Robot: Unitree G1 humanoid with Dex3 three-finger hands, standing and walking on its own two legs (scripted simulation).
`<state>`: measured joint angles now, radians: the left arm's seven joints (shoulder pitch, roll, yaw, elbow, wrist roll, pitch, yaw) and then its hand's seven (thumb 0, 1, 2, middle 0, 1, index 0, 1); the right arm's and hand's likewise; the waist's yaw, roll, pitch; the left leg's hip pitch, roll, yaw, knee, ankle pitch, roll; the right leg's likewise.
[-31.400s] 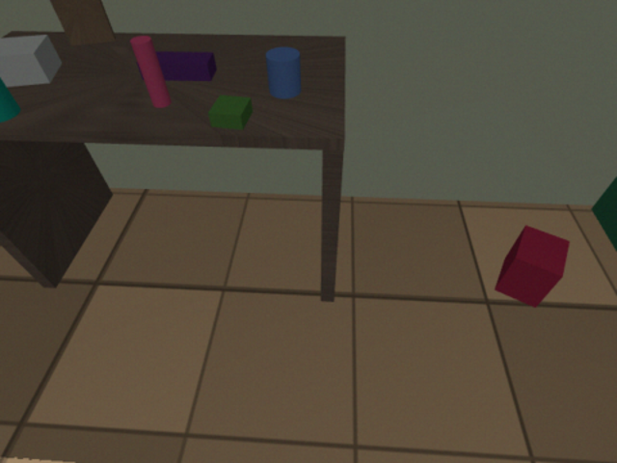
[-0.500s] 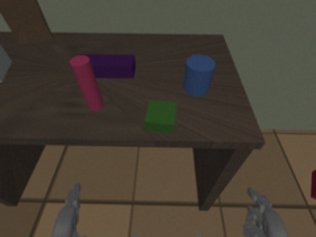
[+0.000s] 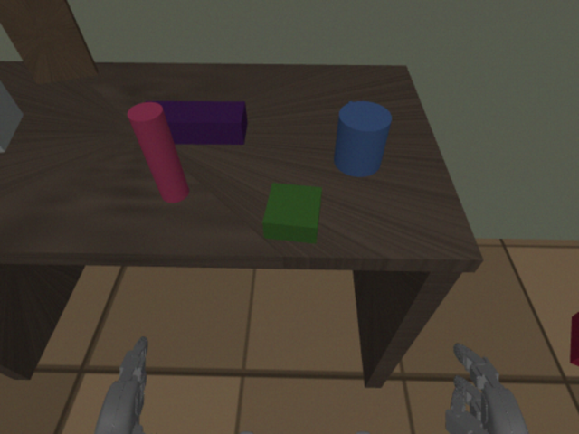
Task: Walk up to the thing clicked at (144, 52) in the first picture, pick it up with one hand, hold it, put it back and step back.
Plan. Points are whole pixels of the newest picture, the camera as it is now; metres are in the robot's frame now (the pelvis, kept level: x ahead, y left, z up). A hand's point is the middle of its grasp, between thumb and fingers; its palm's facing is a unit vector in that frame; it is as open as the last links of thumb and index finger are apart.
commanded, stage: home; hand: left
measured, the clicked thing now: (162, 156) +0.48 +0.22 +0.13
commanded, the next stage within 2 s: stand in 0.60 s
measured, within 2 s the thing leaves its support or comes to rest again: neither
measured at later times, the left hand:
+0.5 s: hand (164, 419) +0.17 +0.19 -0.04, palm faces +0.12 -0.95 -0.28, open 17.7 cm
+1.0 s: hand out of the picture +0.04 +0.25 -0.11, palm faces -0.01 -0.94 -0.35, open 13.4 cm
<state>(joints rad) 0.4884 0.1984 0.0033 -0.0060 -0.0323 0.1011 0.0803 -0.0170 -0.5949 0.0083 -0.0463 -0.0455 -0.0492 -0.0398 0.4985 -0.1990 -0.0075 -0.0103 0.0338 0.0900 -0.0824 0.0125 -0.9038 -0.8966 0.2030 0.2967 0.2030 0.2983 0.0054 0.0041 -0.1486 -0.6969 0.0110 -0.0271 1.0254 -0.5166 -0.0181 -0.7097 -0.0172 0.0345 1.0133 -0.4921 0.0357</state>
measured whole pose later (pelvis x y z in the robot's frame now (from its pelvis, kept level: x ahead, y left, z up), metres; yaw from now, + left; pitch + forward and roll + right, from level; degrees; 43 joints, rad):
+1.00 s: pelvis -0.01 +0.00 +0.05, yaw +0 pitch -2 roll +0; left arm 0.24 0.34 0.01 0.97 0.02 0.00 0.02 -0.01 -0.03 0.55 -0.18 -0.26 -0.18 -0.25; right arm 0.20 -0.32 -0.04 0.99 -0.03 -0.01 -0.01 0.01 -0.91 -0.90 0.20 0.30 0.20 0.30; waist 0.02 0.00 0.06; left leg -0.28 0.01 -0.03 0.66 -0.35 -0.01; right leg -0.29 -0.03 0.03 0.64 -0.33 0.03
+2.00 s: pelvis -0.01 +0.00 +0.07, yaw +0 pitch -4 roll +0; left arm 0.10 0.33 0.00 1.16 0.01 -0.01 0.01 0.00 0.91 0.89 -0.20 -0.30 -0.21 -0.30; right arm 0.12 -0.34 -0.01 1.16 -0.01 -0.01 0.00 0.00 -0.91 -0.89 0.20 0.30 0.20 0.30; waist 0.00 0.00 0.06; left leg -0.10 0.02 -0.01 0.35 -0.19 -0.02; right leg -0.13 -0.02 0.04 0.36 -0.17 0.03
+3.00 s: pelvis +0.00 -0.01 +0.07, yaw -1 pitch -2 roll +0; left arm 0.11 0.34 0.00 1.14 0.01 -0.01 0.00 0.00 0.91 0.89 -0.20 -0.30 -0.21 -0.30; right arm 0.12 -0.35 -0.01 1.14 -0.01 -0.01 0.01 0.00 -0.91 -0.89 0.20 0.30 0.20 0.30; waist 0.00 0.00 0.06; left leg -0.10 0.03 -0.01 0.34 -0.20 -0.03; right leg -0.12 -0.02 0.04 0.34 -0.18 0.03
